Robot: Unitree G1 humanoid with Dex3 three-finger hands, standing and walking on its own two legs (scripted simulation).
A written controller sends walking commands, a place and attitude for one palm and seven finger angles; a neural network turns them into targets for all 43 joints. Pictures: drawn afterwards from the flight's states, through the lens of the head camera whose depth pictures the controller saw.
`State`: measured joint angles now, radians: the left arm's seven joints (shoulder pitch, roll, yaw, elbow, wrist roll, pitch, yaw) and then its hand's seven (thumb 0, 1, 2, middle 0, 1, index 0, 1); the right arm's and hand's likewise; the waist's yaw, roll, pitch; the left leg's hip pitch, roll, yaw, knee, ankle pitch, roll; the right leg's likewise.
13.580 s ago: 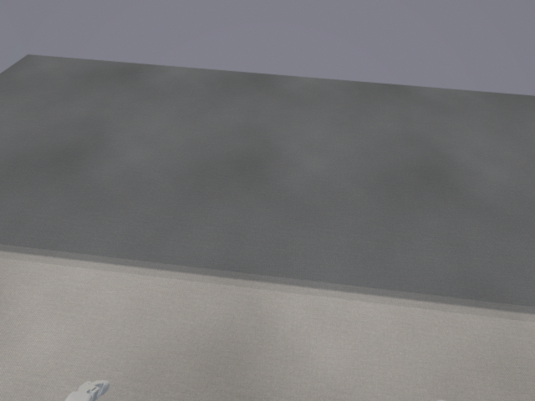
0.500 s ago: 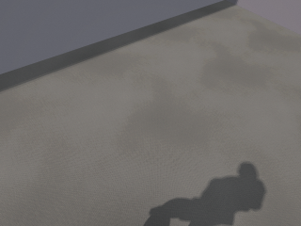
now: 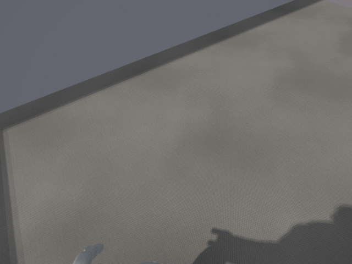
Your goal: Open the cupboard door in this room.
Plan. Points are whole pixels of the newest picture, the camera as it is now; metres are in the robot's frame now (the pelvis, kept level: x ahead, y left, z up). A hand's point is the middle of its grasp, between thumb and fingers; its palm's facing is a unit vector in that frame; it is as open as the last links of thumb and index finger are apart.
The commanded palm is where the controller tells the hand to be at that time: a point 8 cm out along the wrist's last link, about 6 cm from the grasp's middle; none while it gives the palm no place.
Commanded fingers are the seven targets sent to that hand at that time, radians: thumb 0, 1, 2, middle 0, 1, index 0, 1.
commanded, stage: turn or walk to find it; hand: left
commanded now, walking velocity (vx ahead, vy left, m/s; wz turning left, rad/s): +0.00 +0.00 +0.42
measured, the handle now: out of the picture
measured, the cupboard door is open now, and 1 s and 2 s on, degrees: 0 0 0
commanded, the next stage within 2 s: none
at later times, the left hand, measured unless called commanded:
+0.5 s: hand out of the picture -0.06 +0.24 -0.19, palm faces +0.28 -0.93 -0.24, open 7.4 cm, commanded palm none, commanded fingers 0.00 0.90 0.90 -0.20 -0.30 -0.20 -0.30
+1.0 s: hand out of the picture -0.01 +0.20 -0.14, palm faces +0.39 -0.87 -0.29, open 7.4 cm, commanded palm none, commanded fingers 0.00 0.90 0.90 -0.20 -0.30 -0.20 -0.30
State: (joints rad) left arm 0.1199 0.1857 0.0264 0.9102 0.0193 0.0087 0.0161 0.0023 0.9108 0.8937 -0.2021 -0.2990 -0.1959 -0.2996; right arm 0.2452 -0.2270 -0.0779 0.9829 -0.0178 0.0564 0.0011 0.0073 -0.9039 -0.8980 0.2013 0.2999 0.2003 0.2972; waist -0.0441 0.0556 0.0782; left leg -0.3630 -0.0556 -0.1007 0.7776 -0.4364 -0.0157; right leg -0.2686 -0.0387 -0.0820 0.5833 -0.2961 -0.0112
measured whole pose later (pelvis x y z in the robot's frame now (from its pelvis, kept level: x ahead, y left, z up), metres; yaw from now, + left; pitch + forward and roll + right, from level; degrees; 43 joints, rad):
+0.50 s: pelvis -0.03 +0.03 +0.00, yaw +13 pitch -1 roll +0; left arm 0.26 0.26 0.06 1.00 0.02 0.07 0.02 0.00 0.91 0.89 -0.20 -0.30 -0.20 -0.30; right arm 0.14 -0.20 -0.05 0.96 -0.02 0.02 0.01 0.01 -0.91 -0.90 0.20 0.30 0.20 0.30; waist 0.03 -0.07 0.09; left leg -0.24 0.01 0.06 0.60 -0.35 0.02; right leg -0.37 -0.15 -0.15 0.85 -0.50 0.05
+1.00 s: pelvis -0.04 -0.02 +0.00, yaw +25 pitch -1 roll +2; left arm 0.13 0.17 0.03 0.91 0.02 0.01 0.02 0.00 0.91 0.89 -0.20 -0.30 -0.20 -0.30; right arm 0.25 -0.23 -0.08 0.99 -0.02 0.07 0.00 0.01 -0.90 -0.90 0.20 0.30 0.20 0.30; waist -0.04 0.06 0.07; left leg -0.40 -0.05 -0.09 0.88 -0.45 -0.02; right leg -0.26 -0.05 -0.10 0.58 -0.30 -0.03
